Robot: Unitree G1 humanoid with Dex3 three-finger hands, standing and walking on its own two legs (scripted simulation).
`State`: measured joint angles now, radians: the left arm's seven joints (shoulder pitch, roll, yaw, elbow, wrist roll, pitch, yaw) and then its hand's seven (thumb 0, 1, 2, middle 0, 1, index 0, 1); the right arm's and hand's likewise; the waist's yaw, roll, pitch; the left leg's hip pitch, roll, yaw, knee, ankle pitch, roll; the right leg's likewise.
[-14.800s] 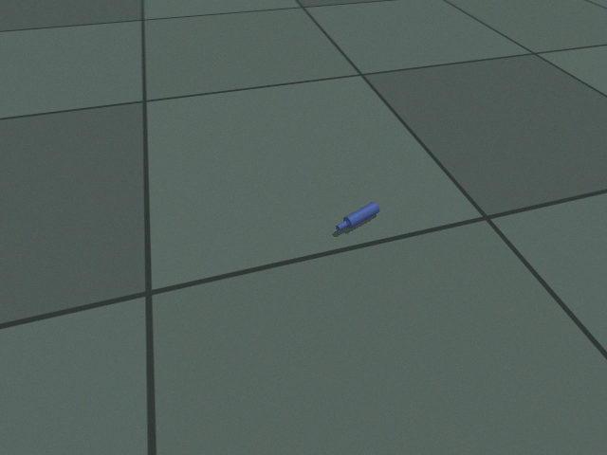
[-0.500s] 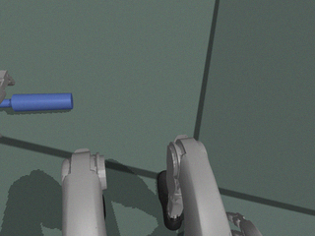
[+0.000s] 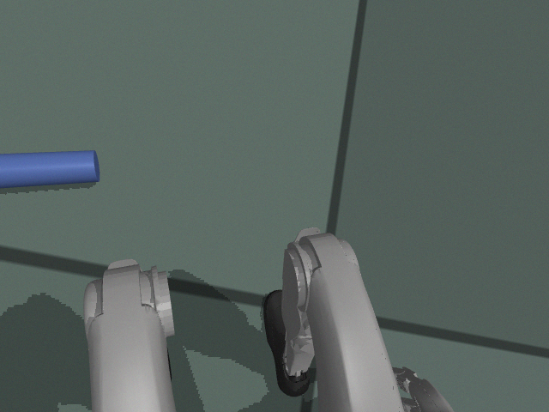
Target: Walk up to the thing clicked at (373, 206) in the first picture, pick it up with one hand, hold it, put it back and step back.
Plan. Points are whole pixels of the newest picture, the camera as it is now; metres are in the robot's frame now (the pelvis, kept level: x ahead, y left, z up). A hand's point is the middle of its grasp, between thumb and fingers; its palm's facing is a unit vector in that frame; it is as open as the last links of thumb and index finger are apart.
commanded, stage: rise first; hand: left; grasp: from above
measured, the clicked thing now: (21, 170) +0.50 +0.33 -0.31
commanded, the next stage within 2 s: approach in 1.84 s
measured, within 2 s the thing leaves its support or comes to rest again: neither
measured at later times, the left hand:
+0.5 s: hand out of the picture +0.45 +0.35 -0.18, palm faces -0.45 -0.07 -0.89, open 14.2 cm
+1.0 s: hand out of the picture +0.45 +0.34 -0.19, palm faces -0.45 -0.06 -0.89, open 14.2 cm
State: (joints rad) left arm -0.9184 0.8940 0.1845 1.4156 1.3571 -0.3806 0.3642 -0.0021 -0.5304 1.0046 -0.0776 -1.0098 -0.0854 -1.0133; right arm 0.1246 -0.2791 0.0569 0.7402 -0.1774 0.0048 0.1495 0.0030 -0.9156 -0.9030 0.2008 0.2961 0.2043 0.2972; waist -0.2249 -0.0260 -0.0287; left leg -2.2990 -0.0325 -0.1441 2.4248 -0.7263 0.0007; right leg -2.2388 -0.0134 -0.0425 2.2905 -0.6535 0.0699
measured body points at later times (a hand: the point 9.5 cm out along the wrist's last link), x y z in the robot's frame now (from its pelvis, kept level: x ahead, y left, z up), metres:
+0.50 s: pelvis +0.00 +0.00 -0.01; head +0.25 +0.09 +0.35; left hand +0.47 +0.35 -0.13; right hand +0.05 -0.28 -0.10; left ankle +0.07 +0.12 -0.30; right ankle +0.11 -0.14 -0.30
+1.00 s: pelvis +0.00 +0.00 -0.01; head +0.25 +0.10 +0.35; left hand +0.47 +0.34 -0.14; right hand +0.05 -0.27 -0.10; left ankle +0.07 +0.12 -0.30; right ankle +0.11 -0.14 -0.30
